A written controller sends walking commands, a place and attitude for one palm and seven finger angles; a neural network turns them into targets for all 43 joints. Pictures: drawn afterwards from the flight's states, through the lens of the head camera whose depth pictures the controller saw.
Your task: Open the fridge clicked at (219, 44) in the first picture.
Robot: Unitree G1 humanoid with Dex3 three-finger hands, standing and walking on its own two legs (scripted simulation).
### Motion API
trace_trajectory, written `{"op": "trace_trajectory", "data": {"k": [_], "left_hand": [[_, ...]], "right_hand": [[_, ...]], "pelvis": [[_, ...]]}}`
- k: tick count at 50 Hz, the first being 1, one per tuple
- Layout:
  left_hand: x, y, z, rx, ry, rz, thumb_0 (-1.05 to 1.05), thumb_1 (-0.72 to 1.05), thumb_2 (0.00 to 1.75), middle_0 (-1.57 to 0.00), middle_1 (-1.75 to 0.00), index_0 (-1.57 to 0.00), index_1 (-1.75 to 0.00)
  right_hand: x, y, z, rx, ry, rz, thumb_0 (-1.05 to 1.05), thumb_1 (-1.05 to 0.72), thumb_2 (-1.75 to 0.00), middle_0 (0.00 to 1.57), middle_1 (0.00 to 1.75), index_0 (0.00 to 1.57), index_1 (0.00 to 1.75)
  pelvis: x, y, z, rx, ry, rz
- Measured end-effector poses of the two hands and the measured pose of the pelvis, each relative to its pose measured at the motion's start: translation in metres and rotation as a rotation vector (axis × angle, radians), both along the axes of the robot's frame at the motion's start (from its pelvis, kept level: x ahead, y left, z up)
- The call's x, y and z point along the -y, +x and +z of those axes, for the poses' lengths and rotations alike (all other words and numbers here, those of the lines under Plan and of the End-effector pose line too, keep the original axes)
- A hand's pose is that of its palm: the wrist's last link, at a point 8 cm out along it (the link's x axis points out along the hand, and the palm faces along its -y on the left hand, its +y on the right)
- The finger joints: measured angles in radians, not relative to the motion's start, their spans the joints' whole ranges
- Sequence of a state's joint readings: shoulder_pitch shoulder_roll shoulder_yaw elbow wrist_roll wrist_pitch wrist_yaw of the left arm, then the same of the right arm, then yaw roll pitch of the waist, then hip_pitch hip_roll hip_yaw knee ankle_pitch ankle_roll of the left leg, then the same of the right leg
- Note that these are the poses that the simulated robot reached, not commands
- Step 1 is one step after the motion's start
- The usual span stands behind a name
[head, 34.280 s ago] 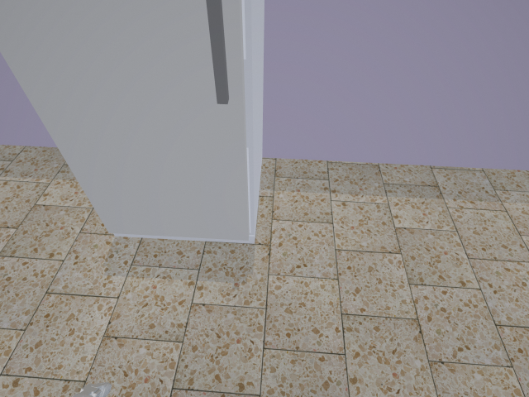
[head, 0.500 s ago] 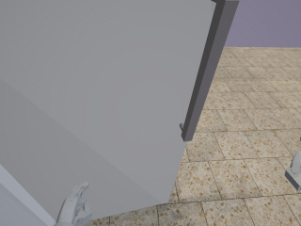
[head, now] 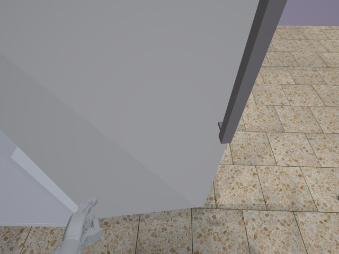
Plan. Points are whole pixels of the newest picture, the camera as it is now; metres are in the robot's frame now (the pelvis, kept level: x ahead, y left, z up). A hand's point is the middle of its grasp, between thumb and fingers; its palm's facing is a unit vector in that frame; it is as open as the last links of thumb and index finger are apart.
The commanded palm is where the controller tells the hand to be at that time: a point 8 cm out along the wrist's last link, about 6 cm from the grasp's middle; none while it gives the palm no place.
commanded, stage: step back with the hand held close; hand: right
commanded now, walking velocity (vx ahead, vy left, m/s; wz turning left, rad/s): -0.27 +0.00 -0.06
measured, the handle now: (241, 74) +0.42 -0.12 +0.22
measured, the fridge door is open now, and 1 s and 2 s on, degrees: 83 83 83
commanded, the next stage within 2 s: stop stepping back and stand still in 1.28 s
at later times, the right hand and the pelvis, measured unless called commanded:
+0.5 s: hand out of the picture +0.13 -0.28 +0.16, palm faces +0.50 +0.73 -0.46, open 7.4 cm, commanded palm +0.06 -0.31 +0.18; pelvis -0.06 -0.01 -0.02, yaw -4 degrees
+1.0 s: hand out of the picture +0.06 -0.27 +0.17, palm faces +0.49 +0.77 -0.40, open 7.4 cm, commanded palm +0.00 -0.30 +0.18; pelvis -0.13 +0.00 -0.01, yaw -1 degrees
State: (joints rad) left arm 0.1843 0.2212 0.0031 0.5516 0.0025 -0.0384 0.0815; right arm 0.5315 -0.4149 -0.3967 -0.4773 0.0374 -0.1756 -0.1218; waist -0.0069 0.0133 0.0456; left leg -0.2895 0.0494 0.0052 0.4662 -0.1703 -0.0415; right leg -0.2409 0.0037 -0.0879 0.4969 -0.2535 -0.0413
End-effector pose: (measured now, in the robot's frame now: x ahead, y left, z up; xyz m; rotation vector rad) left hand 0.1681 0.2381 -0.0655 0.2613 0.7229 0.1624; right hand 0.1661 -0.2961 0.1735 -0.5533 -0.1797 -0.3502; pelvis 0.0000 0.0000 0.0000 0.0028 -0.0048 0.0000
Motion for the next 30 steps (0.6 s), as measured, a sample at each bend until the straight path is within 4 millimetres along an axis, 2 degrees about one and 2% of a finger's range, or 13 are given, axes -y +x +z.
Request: {"op": "trace_trajectory", "data": {"k": [6, 13, 22, 26, 30], "left_hand": [[0.008, -0.019, -0.004, 0.003, 0.002, -0.018, 0.01, 0.91, 0.90, -0.21, -0.30, -0.20, -0.30], [0.014, -0.037, -0.012, 0.014, -0.007, -0.055, 0.01, 0.91, 0.90, -0.21, -0.30, -0.20, -0.30], [0.017, -0.066, -0.012, 0.003, 0.018, -0.049, 0.01, 0.91, 0.90, -0.21, -0.30, -0.20, -0.30], [0.018, -0.071, -0.014, 0.010, 0.014, -0.063, 0.01, 0.91, 0.90, -0.21, -0.30, -0.20, -0.30], [0.018, -0.072, -0.016, 0.012, 0.017, -0.086, 0.01, 0.91, 0.90, -0.21, -0.30, -0.20, -0.30]], "right_hand": [[0.009, -0.024, 0.004, 0.062, -0.028, -0.028, 0.01, -0.89, -0.90, 0.22, 0.30, 0.21, 0.30], [0.008, -0.051, 0.003, 0.136, -0.014, -0.058, 0.01, -0.89, -0.90, 0.22, 0.30, 0.21, 0.30], [0.016, -0.069, 0.004, 0.182, -0.042, -0.031, 0.01, -0.88, -0.90, 0.22, 0.30, 0.21, 0.30], [0.023, -0.083, 0.007, 0.187, -0.092, -0.056, 0.01, -0.88, -0.90, 0.22, 0.30, 0.21, 0.30], [0.021, -0.095, 0.005, 0.195, -0.080, -0.058, 0.01, -0.89, -0.90, 0.21, 0.30, 0.21, 0.30]], "pelvis": [[0.002, -0.017, -0.007, 0.007, -0.003, -0.009], [0.001, -0.038, -0.014, 0.013, 0.009, -0.022], [0.007, -0.057, -0.015, 0.012, 0.030, -0.052], [0.005, -0.062, -0.018, 0.008, 0.031, -0.068], [0.004, -0.074, -0.020, 0.010, 0.033, -0.058]]}}
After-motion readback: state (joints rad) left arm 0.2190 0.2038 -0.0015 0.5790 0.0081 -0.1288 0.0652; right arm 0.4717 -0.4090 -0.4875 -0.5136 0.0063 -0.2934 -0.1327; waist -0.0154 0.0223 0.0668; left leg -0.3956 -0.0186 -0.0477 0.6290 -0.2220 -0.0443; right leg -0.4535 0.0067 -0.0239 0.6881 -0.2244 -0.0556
